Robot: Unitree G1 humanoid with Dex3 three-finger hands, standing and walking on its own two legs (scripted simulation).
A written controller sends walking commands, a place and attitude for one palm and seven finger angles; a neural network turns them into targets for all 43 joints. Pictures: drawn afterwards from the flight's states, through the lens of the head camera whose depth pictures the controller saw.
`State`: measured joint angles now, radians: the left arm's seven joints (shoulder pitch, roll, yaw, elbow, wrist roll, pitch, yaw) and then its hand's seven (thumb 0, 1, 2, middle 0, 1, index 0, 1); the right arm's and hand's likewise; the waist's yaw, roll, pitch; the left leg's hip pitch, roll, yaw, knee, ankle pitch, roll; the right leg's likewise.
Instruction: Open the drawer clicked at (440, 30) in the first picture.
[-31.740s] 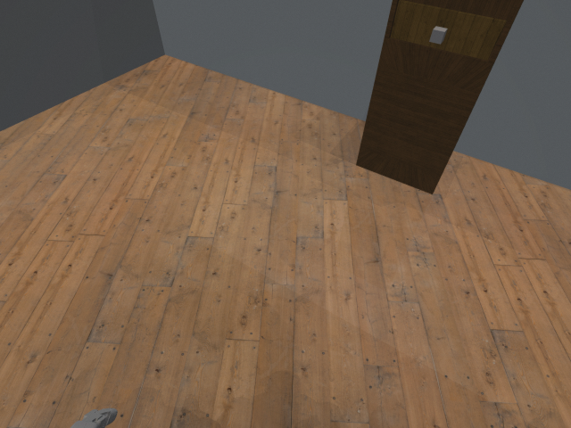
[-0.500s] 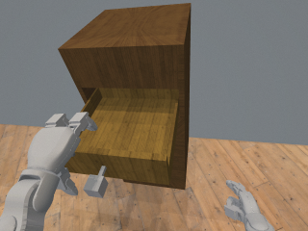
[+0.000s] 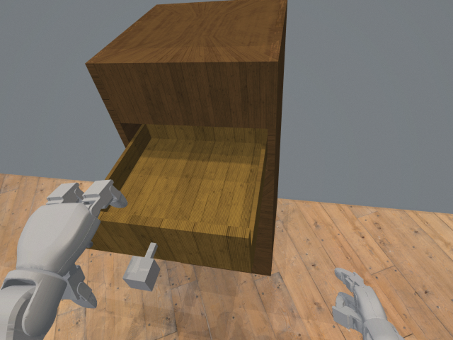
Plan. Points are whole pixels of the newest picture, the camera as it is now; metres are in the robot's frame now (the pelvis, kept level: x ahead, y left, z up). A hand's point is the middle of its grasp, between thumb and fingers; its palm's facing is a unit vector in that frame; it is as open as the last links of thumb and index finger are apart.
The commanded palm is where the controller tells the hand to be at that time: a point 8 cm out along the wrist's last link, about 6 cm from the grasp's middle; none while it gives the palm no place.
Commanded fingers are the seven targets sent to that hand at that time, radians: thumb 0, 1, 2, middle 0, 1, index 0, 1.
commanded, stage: draw the hand back to the body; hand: left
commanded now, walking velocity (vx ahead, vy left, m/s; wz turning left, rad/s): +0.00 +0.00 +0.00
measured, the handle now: (146, 263) +0.24 +0.21 -0.01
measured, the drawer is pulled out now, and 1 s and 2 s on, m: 0.30 0.30 0.30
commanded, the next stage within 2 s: step back with the hand held close in 1.22 s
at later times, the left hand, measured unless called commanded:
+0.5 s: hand (98, 221) +0.21 +0.21 +0.18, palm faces +0.36 -0.86 -0.36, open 13.0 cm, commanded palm +0.16 +0.26 +0.19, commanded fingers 0.00 0.03 0.52 -0.26 -0.86 -0.26 -0.86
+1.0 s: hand (83, 227) +0.21 +0.23 +0.17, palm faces +0.43 -0.80 -0.43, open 8.7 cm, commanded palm +0.15 +0.27 +0.19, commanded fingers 0.00 0.90 0.90 -0.20 -0.30 -0.20 -0.30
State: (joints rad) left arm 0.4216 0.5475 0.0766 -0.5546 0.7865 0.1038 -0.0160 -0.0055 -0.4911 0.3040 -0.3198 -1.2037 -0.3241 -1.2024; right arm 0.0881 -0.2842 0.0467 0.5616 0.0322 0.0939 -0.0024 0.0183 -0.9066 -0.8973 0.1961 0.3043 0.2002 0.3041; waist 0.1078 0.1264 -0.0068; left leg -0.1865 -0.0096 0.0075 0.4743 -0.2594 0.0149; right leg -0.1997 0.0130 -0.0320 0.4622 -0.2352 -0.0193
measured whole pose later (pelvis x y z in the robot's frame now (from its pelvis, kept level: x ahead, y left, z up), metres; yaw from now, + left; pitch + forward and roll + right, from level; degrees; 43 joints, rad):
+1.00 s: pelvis +0.03 -0.01 +0.00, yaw +2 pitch -2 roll +0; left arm 0.55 0.33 0.30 -0.52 -0.06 -0.09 0.12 0.00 0.56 0.76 -0.24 -0.52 -0.24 -0.52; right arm 0.15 -0.21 0.01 0.63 0.02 -0.12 -0.08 0.02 -0.91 -0.90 0.20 0.30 0.20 0.30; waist 0.06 0.08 0.00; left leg -0.12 0.00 -0.03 0.45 -0.30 0.00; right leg -0.12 0.02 -0.06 0.43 -0.28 -0.03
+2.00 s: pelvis -0.05 +0.00 -0.01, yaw +3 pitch +2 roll -1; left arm 0.62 0.40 0.39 -0.67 -0.04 -0.20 0.14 0.01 0.89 0.90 -0.21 -0.30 -0.22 -0.30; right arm 0.16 -0.19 0.02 0.55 0.01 -0.08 -0.07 0.02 -0.90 -0.90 0.20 0.30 0.20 0.30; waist 0.01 -0.01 0.02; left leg -0.41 -0.02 -0.04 0.61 -0.25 0.02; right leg -0.39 0.00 -0.09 0.56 -0.21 -0.02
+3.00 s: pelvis -0.28 -0.08 -0.01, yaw +6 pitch -1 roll +1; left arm 0.66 0.46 0.41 -0.72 -0.04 -0.22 0.16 0.01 0.89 0.90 -0.22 -0.31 -0.22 -0.30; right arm 0.21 -0.18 0.03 0.58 0.02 -0.10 -0.05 0.02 -0.90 -0.90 0.20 0.30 0.20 0.30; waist -0.01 -0.03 0.01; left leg -0.33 0.03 0.00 0.62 -0.37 0.00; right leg -0.36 0.01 -0.11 0.55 -0.23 -0.06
